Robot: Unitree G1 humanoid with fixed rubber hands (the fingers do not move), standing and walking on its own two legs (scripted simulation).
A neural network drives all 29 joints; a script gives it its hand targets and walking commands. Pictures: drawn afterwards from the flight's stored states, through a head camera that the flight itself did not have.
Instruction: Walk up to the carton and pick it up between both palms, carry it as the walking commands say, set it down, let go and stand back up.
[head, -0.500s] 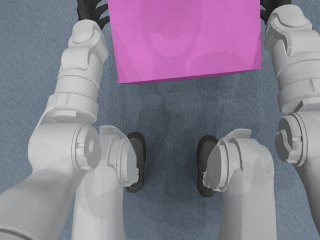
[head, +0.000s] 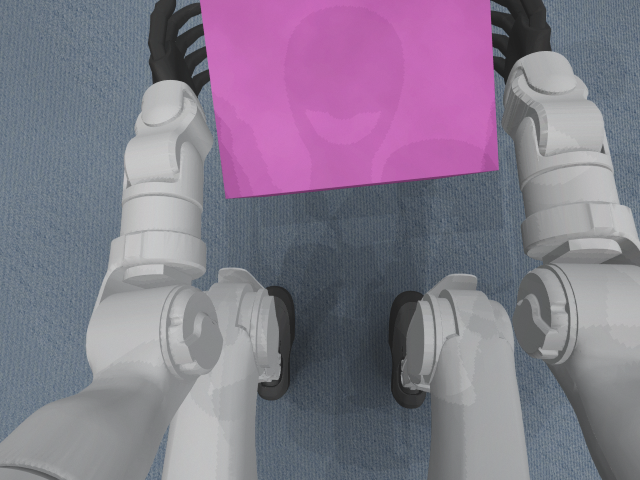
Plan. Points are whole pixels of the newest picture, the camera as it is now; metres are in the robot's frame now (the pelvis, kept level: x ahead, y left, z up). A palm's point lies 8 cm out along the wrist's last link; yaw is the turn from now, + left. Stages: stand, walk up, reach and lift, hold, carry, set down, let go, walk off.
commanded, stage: reach and lift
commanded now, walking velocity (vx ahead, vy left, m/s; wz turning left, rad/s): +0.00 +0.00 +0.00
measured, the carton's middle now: (344, 73) +0.56 -0.01 -0.18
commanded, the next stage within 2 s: none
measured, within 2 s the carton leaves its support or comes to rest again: neither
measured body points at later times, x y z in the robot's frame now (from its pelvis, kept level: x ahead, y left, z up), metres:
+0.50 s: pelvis +0.00 +0.00 +0.05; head +0.29 -0.02 +0.39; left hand +0.51 +0.17 -0.03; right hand +0.53 -0.18 -0.04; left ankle +0.12 +0.13 -0.38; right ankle +0.11 -0.12 -0.38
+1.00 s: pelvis +0.01 +0.00 +0.11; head +0.27 -0.02 +0.48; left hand +0.50 +0.17 +0.05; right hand +0.51 -0.18 +0.04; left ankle +0.12 +0.13 -0.38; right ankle +0.11 -0.12 -0.38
